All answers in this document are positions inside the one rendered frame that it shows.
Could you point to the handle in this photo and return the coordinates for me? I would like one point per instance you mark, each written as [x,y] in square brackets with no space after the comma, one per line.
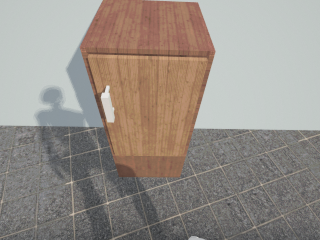
[107,105]

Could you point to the cupboard door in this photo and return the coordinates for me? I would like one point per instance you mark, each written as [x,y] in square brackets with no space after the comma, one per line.
[154,100]

